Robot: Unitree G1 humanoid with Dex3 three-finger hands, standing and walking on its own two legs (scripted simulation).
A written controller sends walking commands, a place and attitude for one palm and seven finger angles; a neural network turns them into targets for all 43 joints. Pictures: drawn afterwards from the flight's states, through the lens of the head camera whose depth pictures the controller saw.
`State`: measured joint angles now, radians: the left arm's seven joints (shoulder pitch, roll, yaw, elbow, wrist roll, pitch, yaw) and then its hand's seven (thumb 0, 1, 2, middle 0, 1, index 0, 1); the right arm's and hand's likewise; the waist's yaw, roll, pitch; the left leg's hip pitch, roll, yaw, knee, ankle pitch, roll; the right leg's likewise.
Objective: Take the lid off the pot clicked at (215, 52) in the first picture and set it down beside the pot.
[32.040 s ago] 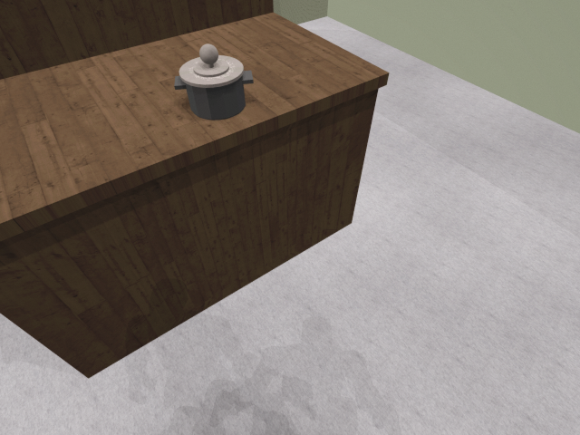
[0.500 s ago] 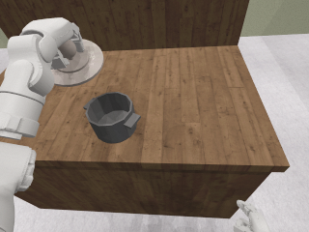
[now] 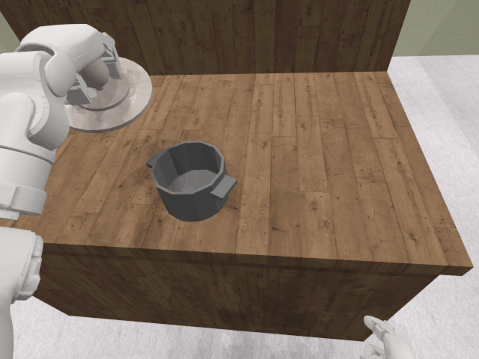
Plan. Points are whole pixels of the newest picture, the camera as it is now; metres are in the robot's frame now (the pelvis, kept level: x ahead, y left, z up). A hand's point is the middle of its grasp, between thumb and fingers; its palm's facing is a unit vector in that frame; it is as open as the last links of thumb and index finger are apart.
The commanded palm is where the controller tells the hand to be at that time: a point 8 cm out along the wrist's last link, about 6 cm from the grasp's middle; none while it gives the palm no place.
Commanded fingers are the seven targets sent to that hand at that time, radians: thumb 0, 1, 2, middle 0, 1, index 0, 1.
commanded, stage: move the lid sideways beside the pot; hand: left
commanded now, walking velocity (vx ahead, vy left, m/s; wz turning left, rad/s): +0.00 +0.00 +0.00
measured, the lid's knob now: (92, 72) +0.46 +0.23 +0.26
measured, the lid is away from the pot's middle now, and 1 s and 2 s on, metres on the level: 0.11 0.23 0.22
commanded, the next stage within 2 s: lower the lid onto the table in 1.06 s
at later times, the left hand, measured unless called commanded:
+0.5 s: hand (47, 88) +0.43 +0.29 +0.26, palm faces -0.14 +0.02 -0.99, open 7.1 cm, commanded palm +0.40 +0.30 +0.33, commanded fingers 0.00 0.83 0.85 -1.28 -1.13 -0.79 -0.99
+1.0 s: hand (8, 90) +0.42 +0.34 +0.27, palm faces -0.15 +0.00 -0.99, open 7.1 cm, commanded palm +0.40 +0.34 +0.33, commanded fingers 0.00 0.83 0.85 -1.28 -1.13 -0.79 -0.99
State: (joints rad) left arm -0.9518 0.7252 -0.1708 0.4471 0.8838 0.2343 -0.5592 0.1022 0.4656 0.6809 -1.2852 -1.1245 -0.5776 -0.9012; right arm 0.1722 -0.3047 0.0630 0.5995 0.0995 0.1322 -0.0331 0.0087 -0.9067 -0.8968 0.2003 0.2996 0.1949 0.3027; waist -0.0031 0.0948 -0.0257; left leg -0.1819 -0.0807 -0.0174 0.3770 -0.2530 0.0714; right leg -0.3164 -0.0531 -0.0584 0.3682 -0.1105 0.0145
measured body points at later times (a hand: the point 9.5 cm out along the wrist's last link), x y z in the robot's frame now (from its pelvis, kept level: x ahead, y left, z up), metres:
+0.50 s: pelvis +0.01 +0.00 +0.00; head +0.05 -0.02 +0.45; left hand +0.44 +0.29 +0.31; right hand +0.16 -0.25 -0.12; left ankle -0.04 +0.07 -0.74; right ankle +0.05 -0.14 -0.74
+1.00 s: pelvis +0.01 +0.00 +0.00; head +0.05 -0.02 +0.45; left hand +0.42 +0.34 +0.32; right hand +0.15 -0.25 -0.12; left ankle -0.04 +0.07 -0.74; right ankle +0.05 -0.14 -0.74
